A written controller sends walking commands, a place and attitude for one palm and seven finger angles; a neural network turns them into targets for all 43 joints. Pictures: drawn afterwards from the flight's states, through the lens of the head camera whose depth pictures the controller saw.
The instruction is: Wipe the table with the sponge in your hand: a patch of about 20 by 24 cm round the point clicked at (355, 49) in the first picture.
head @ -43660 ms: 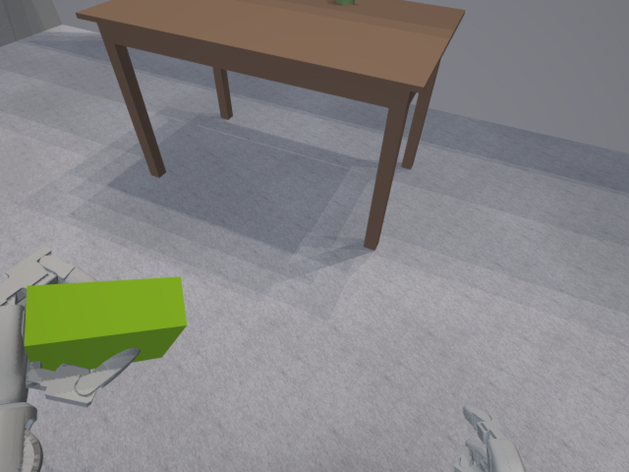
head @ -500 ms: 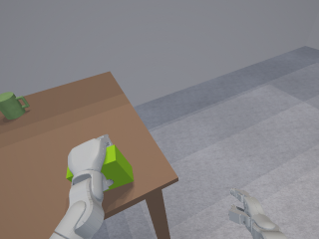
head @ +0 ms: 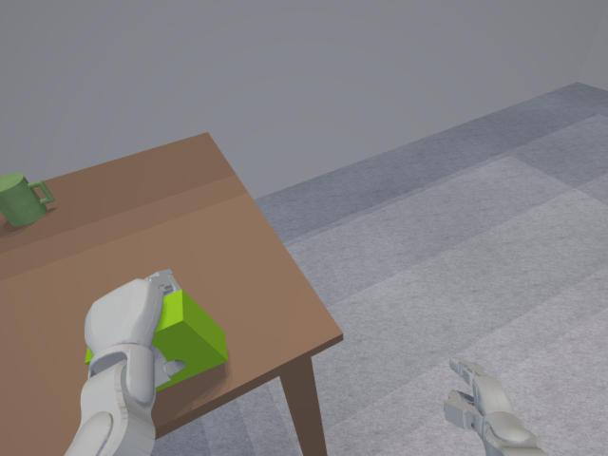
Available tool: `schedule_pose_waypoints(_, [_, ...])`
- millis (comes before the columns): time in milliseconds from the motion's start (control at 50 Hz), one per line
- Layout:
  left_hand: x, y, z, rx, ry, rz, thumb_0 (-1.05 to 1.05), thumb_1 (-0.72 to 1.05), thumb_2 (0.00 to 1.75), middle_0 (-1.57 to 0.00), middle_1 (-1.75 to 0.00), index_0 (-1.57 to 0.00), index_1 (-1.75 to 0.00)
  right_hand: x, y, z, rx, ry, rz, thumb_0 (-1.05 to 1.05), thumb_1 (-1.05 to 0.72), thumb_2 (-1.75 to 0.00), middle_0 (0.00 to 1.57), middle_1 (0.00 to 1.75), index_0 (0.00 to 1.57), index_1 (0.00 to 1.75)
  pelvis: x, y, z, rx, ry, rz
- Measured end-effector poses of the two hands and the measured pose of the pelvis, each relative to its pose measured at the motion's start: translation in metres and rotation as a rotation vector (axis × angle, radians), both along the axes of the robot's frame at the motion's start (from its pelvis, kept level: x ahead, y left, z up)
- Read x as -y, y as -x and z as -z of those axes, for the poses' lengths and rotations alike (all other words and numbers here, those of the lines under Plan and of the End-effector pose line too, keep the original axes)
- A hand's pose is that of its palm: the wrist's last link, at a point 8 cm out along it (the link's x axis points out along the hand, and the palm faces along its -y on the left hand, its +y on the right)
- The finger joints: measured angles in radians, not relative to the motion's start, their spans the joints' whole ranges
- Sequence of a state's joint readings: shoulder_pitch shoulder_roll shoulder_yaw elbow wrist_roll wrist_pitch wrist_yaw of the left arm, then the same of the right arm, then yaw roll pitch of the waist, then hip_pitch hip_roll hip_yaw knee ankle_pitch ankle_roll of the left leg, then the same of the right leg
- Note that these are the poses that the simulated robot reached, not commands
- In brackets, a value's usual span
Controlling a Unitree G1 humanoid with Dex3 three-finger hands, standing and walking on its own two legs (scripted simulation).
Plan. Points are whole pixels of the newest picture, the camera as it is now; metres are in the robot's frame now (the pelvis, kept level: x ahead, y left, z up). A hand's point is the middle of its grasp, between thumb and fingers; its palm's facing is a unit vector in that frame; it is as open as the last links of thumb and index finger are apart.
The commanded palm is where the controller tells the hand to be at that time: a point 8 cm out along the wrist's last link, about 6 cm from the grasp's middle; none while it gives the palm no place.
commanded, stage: wipe forward along the middle lane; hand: left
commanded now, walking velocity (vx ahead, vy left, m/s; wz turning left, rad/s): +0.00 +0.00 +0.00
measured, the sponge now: (170, 351) +0.24 +0.22 +0.04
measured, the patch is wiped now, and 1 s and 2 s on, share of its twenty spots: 0.95 0.95 0.95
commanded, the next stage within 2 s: slide back across to the first lane in 1.62 s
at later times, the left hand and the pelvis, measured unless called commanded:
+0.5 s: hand (147, 319) +0.27 +0.25 +0.07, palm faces +0.05 -0.15 -0.99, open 9.5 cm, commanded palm +0.24 +0.27 +0.12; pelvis -0.01 +0.01 +0.00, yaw +1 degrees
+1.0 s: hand (142, 295) +0.31 +0.28 +0.07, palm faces -0.03 -0.10 -0.99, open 9.5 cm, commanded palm +0.28 +0.31 +0.11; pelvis -0.01 +0.00 +0.00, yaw +2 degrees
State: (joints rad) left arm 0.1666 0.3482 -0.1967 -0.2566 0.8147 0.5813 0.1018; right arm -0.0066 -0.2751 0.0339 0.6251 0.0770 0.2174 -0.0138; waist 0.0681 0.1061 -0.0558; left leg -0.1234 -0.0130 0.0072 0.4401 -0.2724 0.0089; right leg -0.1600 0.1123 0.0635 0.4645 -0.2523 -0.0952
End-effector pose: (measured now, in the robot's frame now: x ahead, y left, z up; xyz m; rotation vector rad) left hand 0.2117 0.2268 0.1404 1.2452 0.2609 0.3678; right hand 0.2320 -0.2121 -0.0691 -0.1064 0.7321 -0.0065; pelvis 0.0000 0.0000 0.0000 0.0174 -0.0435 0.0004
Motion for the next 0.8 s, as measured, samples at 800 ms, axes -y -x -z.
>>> schedule_pose_waypoints(800, [-0.045, -0.067, 0.012, -0.159, -0.164, -0.086, -0.01, -0.55, 1.14, -0.83, -1.40, -0.85, -1.36, 0.000, 0.023, 0.017, -0.064, 0.056, -0.001, 0.01, -0.90, -0.90, 0.20, 0.30, 0.20, 0.30, -0.004, 0.009, 0.001, -0.055, 0.004, -0.040])
